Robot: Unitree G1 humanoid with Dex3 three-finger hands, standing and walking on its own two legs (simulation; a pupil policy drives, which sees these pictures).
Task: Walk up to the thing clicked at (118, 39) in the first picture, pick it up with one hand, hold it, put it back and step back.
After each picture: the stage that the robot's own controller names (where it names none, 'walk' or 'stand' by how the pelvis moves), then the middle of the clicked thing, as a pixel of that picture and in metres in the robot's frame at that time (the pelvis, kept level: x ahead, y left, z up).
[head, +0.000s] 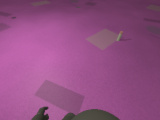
stand; (119, 36) +2.02 -0.70 -0.65
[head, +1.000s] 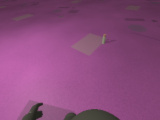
walk; (104, 39) +1.96 -0.18 -0.62
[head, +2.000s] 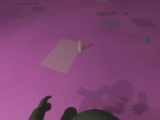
walk; (80, 46) +1.36 +0.27 -0.64
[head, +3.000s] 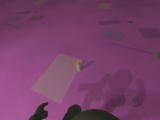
walk; (78, 66) +0.90 +0.26 -0.65
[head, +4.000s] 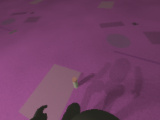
walk; (75, 82) +0.55 +0.25 -0.65
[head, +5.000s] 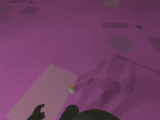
stand; (71, 88) +0.42 +0.22 -0.63
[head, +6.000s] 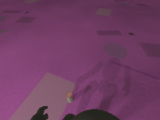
stand; (69, 97) +0.37 +0.21 -0.65
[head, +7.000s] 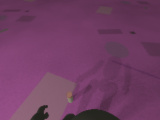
stand; (70, 97) +0.36 +0.21 -0.66
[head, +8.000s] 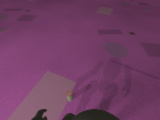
stand; (69, 96) +0.38 +0.21 -0.66
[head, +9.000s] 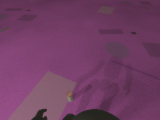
stand; (69, 96) +0.37 +0.22 -0.66
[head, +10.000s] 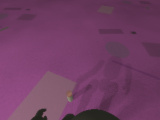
go down; (69, 96) +0.37 +0.21 -0.66
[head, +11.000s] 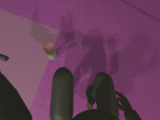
go down; (51, 52) +0.43 +0.28 -0.25
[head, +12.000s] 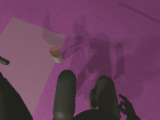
approach; (57, 56) +0.43 +0.28 -0.27
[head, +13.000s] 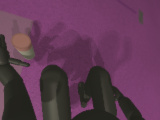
close in; (26, 49) +0.40 +0.33 -0.16
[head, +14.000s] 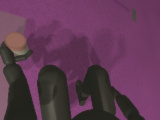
close; (20, 49) +0.40 +0.33 -0.16
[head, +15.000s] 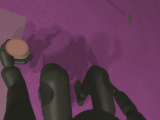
lift; (21, 52) +0.37 +0.33 -0.15
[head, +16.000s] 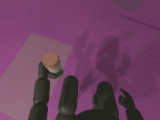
lift; (55, 67) +0.32 +0.23 -0.02
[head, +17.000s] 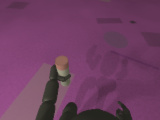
hold; (64, 73) +0.32 +0.18 +0.01
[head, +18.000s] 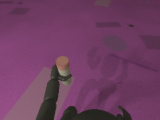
hold; (65, 72) +0.33 +0.17 +0.03
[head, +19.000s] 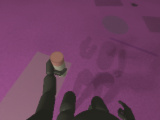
crouch; (60, 66) +0.37 +0.20 -0.03
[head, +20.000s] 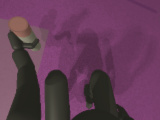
lower; (29, 38) +0.48 +0.32 -0.06
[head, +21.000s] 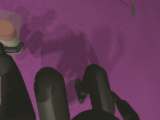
lower; (11, 40) +0.44 +0.35 -0.15
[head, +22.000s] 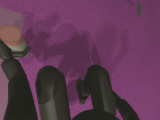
lower; (18, 45) +0.41 +0.34 -0.16
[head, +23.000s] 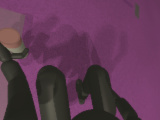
lower; (16, 47) +0.40 +0.34 -0.16
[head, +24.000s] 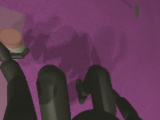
lower; (16, 46) +0.40 +0.35 -0.15
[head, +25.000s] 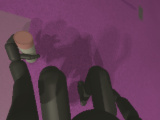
open; (28, 50) +0.40 +0.31 -0.16
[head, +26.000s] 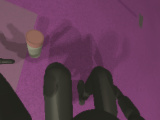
stand; (34, 46) +0.39 +0.30 -0.17
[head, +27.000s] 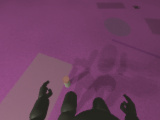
stand; (66, 82) +0.38 +0.22 -0.51
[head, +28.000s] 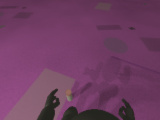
stand; (69, 95) +0.37 +0.21 -0.60
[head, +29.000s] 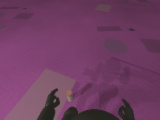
stand; (69, 96) +0.37 +0.20 -0.60
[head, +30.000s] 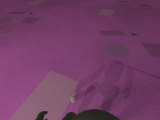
stand; (72, 97) +0.39 +0.19 -0.65
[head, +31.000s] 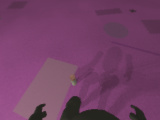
walk; (73, 80) +0.47 +0.22 -0.62
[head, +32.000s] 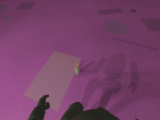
walk; (77, 69) +0.68 +0.22 -0.64
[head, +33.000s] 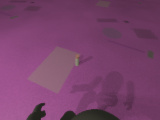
stand; (77, 60) +0.98 +0.21 -0.64
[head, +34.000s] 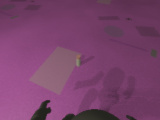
stand; (78, 60) +0.95 +0.20 -0.65
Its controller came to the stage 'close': yes
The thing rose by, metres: 0.67
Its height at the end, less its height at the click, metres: +0.00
